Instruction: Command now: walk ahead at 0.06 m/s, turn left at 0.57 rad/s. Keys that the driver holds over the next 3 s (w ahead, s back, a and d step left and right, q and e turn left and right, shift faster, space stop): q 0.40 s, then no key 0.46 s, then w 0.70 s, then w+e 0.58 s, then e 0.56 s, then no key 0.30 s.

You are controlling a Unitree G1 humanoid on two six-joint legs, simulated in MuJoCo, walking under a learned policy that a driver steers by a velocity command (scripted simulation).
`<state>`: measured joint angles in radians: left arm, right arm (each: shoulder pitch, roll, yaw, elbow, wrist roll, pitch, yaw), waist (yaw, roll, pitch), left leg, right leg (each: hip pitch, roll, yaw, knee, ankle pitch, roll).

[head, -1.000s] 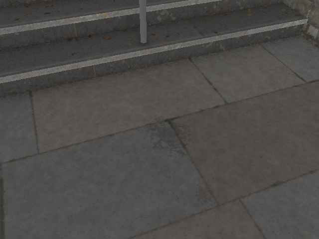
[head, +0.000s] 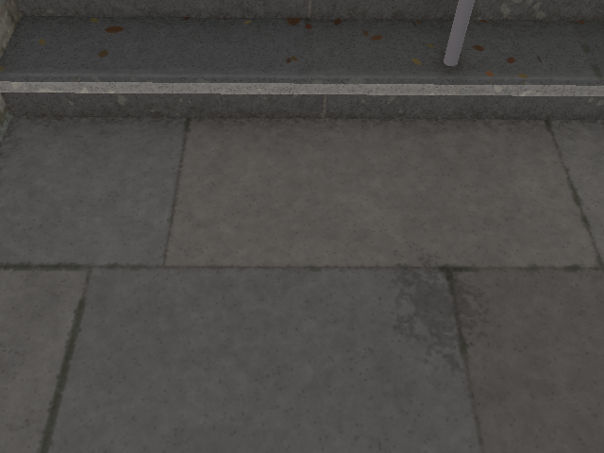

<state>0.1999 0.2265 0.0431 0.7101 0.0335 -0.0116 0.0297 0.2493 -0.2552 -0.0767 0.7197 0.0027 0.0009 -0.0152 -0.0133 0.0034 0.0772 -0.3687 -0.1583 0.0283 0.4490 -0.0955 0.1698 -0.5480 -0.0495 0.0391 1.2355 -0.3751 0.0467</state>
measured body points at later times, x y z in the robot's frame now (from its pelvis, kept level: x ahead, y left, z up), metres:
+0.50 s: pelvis +0.06 -0.05 +0.01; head +0.09 -0.04 +0.46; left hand +0.15 +0.25 -0.08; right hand +0.23 -0.31 -0.10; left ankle +0.08 +0.01 -0.73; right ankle +0.12 -0.17 -0.70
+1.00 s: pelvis +0.10 -0.08 +0.01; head +0.09 -0.08 +0.46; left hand +0.10 +0.19 -0.11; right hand +0.26 -0.29 -0.12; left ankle +0.01 +0.02 -0.73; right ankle +0.12 -0.16 -0.72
